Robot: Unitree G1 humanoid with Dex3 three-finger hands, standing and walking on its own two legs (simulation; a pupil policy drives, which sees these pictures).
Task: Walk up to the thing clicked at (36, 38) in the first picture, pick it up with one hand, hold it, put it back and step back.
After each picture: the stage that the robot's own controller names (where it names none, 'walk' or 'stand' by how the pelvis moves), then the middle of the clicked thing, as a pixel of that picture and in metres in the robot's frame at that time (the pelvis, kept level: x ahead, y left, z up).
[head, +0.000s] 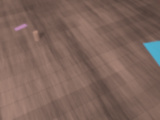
stand; (36, 35) +1.57 +0.54 -0.72
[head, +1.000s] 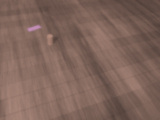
walk; (50, 39) +1.47 +0.27 -0.69
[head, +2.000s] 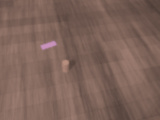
walk; (65, 66) +0.94 +0.15 -0.70
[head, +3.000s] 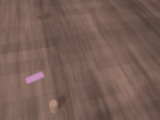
walk; (53, 106) +0.59 +0.19 -0.71
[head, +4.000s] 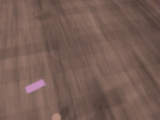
stand; out of the picture +0.45 +0.16 -0.70
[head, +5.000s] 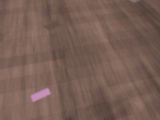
stand; out of the picture +0.41 +0.17 -0.72
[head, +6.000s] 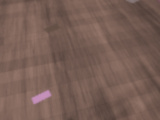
stand; out of the picture +0.42 +0.18 -0.73
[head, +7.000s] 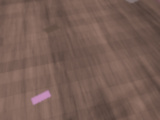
stand; out of the picture +0.42 +0.18 -0.73
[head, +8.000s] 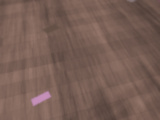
stand; out of the picture +0.40 +0.19 -0.73
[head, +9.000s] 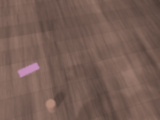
go down; (51, 105) +0.44 +0.18 -0.65
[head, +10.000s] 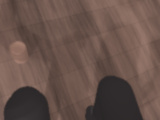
go down; (19, 53) +0.50 +0.21 -0.30
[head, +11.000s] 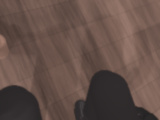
close in; out of the picture +0.50 +0.23 -0.28
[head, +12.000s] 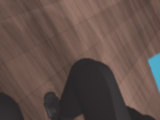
close; out of the picture +0.48 +0.27 -0.23
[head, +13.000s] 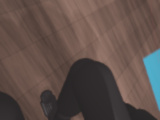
lift; out of the picture +0.46 +0.26 -0.24
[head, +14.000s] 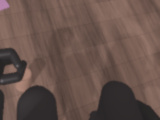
lift; (23, 79) +0.39 +0.23 -0.31
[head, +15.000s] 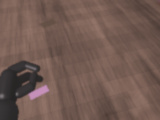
go down; out of the picture +0.32 +0.19 -0.66
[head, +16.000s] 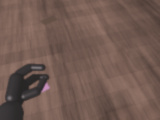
hold; out of the picture +0.32 +0.22 -0.68
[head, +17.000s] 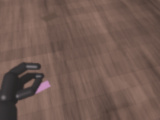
hold; out of the picture +0.31 +0.21 -0.68
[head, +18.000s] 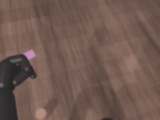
crouch; (42, 115) +0.34 +0.21 -0.57
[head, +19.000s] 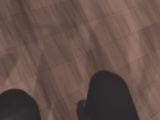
lower; out of the picture +0.38 +0.24 -0.28
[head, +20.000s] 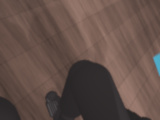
lower; out of the picture +0.35 +0.28 -0.25
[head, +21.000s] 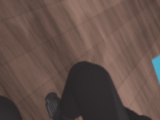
lower; out of the picture +0.35 +0.28 -0.25
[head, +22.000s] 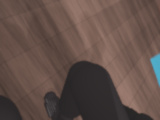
lower; out of the picture +0.35 +0.28 -0.25
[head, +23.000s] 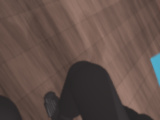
lower; out of the picture +0.35 +0.29 -0.25
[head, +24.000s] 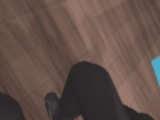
loosen; out of the picture +0.35 +0.28 -0.26
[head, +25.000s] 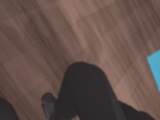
withdraw; out of the picture +0.35 +0.29 -0.25
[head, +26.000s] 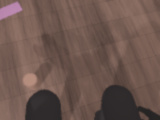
walk; (32, 81) +0.39 +0.23 -0.37
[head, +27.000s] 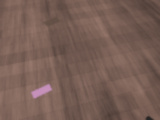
stand; out of the picture +0.31 +0.19 -0.66
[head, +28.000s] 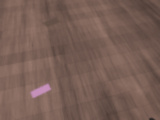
stand; out of the picture +0.32 +0.21 -0.67
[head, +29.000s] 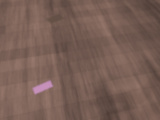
stand; out of the picture +0.32 +0.20 -0.69
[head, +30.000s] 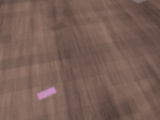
walk; out of the picture +0.33 +0.20 -0.72
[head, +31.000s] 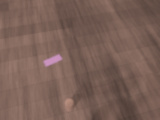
walk; (69, 105) +0.48 +0.09 -0.70
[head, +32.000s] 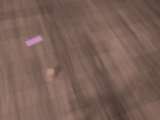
walk; (50, 74) +0.75 +0.21 -0.71
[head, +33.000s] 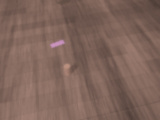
stand; (67, 69) +0.98 +0.22 -0.71
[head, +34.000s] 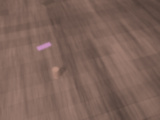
stand; (56, 72) +0.95 +0.24 -0.72
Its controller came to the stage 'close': yes
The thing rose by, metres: 0.07
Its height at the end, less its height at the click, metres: +0.00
